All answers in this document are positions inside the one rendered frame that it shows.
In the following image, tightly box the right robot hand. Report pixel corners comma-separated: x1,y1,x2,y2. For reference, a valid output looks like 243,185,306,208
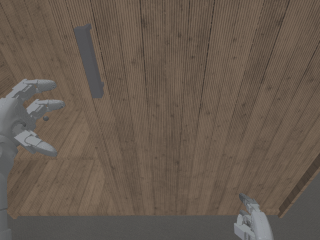
234,193,274,240

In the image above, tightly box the wardrobe door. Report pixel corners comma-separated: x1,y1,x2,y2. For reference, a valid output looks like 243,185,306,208
47,0,320,215
259,106,320,209

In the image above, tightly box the left robot forearm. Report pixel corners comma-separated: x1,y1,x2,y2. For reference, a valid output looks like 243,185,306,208
0,135,19,240

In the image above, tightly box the left robot hand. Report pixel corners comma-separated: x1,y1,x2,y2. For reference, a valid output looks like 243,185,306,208
0,79,66,157

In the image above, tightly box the handle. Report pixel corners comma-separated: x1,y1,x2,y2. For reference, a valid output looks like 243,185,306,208
73,23,104,99

